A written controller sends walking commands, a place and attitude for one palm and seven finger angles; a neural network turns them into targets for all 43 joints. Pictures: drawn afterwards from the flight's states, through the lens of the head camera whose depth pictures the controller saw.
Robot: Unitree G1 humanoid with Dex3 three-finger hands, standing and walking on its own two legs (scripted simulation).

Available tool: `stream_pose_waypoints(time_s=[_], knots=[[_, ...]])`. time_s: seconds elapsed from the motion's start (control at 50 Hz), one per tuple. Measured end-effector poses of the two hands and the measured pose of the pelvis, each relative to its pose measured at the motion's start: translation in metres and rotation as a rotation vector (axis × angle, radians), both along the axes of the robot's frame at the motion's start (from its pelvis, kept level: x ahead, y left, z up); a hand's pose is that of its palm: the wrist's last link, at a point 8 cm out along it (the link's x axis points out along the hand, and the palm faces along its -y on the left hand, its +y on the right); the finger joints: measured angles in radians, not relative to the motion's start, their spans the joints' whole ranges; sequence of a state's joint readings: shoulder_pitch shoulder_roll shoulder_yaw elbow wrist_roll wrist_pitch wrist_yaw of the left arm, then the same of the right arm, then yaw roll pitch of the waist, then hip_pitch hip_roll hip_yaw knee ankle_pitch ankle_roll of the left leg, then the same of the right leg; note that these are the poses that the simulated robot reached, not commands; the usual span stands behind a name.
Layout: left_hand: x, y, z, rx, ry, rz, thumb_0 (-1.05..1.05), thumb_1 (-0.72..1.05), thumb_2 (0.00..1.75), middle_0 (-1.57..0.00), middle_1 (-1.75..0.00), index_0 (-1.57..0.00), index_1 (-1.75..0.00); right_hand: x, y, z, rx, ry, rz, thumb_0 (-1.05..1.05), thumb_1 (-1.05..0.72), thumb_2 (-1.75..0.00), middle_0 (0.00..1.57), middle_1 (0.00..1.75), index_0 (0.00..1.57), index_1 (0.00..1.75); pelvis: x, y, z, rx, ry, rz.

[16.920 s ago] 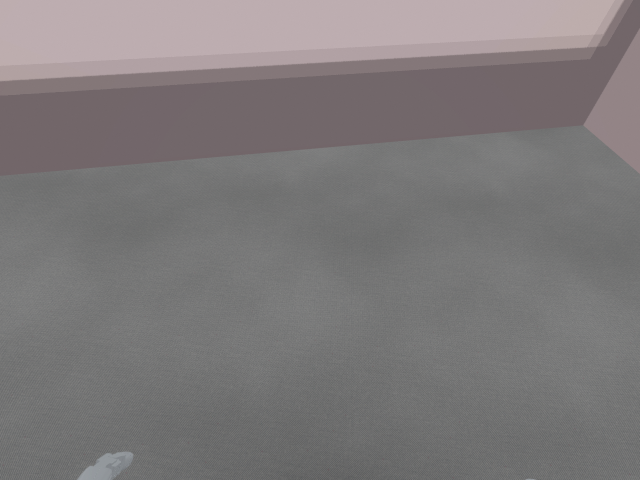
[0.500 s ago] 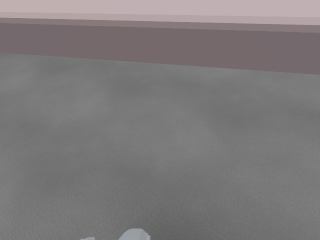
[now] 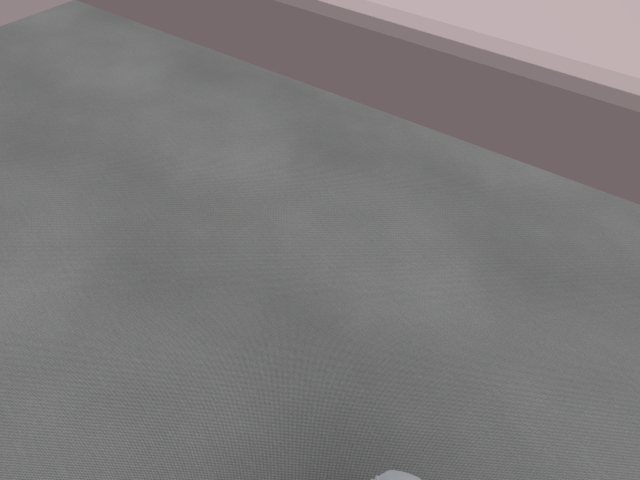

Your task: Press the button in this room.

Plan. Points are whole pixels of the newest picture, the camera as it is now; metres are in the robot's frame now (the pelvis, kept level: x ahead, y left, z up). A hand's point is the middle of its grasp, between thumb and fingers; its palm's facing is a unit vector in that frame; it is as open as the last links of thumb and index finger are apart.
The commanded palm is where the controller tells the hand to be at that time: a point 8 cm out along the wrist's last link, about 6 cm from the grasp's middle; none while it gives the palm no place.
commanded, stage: turn or walk to find it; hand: left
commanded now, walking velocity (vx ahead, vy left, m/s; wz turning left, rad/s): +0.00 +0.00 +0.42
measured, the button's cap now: out of the picture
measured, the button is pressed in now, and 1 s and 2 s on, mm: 0 0 0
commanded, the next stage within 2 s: none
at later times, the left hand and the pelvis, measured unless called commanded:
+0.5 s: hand out of the picture +0.01 +0.15 -0.15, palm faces +0.24 -0.93 -0.27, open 7.4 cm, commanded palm none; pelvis -0.02 -0.05 +0.00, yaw +14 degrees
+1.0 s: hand out of the picture -0.07 +0.21 -0.17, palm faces +0.46 -0.85 -0.25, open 7.4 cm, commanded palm none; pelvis -0.05 -0.01 +0.00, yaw +25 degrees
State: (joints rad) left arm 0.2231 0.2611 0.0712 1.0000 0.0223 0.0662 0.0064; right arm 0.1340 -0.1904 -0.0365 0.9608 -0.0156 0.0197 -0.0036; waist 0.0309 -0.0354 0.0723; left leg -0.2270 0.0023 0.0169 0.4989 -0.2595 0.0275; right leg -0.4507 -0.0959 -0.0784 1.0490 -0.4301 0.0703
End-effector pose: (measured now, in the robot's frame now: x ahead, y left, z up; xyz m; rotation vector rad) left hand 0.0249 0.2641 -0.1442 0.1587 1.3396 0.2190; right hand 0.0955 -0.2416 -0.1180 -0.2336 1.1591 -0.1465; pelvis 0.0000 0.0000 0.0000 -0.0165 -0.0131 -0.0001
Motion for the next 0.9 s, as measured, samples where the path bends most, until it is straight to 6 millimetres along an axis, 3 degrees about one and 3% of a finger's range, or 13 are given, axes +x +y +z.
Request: stream_pose_waypoints(time_s=[0.12, 0.26, 0.38, 0.52, 0.62, 0.76, 0.82, 0.9], knots=[[0.017, -0.006, 0.011, 0.02, -0.079, 0.005, 0.0, 0.91, 0.9, -0.2, -0.3, -0.19, -0.3, -0.005, 0.002, -0.008, 0.033, 0.018, 0.021, 0.0, -0.9, -0.9, 0.2, 0.3, 0.2, 0.3, -0.005, -0.005, 0.001, 0.008, 0.01, 0.043], [0.032, -0.036, 0.02, 0.058, -0.179, 0.009, 0.0, 0.91, 0.9, -0.2, -0.3, -0.19, -0.3, -0.027, -0.024, -0.036, 0.076, 0.092, 0.028, 0.0, -0.9, -0.9, 0.2, 0.3, 0.2, 0.3, -0.013, -0.031, -0.009, 0.032, 0.021, 0.108], [0.005, -0.06, 0.032, 0.069, -0.181, 0.071, 0.0, 0.91, 0.9, -0.2, -0.3, -0.2, -0.3, -0.036, -0.044, -0.039, 0.079, 0.164, 0.061, 0.01, -0.91, -0.9, 0.2, 0.3, 0.2, 0.3, -0.017, -0.045, -0.002, 0.051, 0.006, 0.176], [-0.037, -0.07, 0.028, 0.049, -0.122, 0.162, 0.0, 0.91, 0.9, -0.2, -0.3, -0.2, -0.3, -0.031, -0.05, -0.033, 0.052, 0.209, 0.126, 0.01, -0.91, -0.9, 0.2, 0.3, 0.2, 0.3, -0.018, -0.048, 0.001, 0.055, 0.007, 0.251], [-0.076, -0.063, 0.016, 0.027, -0.07, 0.237, 0.0, 0.91, 0.9, -0.2, -0.3, -0.2, -0.3, -0.009, -0.033, -0.028, 0.022, 0.195, 0.205, 0.01, -0.91, -0.9, 0.2, 0.3, 0.2, 0.3, -0.024, -0.04, -0.001, 0.048, 0.012, 0.296], [-0.136, -0.034, -0.015, -0.006, 0.014, 0.355, 0.0, 0.91, 0.9, -0.2, -0.3, -0.2, -0.3, 0.035, 0.019, -0.019, -0.013, 0.058, 0.335, 0.01, -0.91, -0.9, 0.2, 0.3, 0.2, 0.3, -0.036, -0.015, -0.015, 0.026, 0.007, 0.358], [-0.147, -0.025, -0.012, -0.007, 0.038, 0.379, 0.0, 0.91, 0.9, -0.2, -0.3, -0.2, -0.3, 0.041, 0.036, -0.008, -0.012, 0.016, 0.366, 0.0, -0.91, -0.9, 0.2, 0.3, 0.2, 0.3, -0.039, -0.009, -0.009, 0.012, 0.001, 0.37], [-0.143, -0.016, -0.001, 0.0, -0.005, 0.399, 0.0, 0.91, 0.9, -0.2, -0.3, -0.19, -0.3, 0.042, 0.049, -0.001, -0.008, 0.01, 0.401, 0.0, -0.91, -0.9, 0.2, 0.3, 0.2, 0.3, -0.043, -0.005, -0.001, -0.005, 0.002, 0.404]])
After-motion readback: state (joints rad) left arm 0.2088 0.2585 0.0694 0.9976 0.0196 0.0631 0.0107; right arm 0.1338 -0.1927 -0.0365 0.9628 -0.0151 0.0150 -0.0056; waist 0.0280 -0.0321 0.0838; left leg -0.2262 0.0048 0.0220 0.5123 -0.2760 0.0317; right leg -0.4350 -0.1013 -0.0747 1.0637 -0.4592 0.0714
